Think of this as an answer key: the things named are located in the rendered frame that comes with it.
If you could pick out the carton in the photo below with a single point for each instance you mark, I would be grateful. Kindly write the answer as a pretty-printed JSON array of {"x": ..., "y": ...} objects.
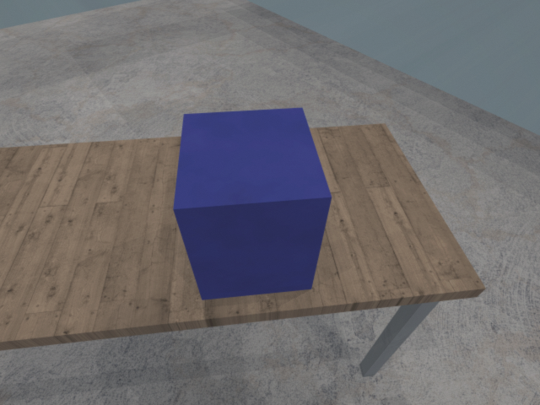
[{"x": 251, "y": 201}]

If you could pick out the table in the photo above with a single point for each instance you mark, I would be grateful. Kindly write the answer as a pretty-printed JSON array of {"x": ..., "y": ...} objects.
[{"x": 90, "y": 247}]

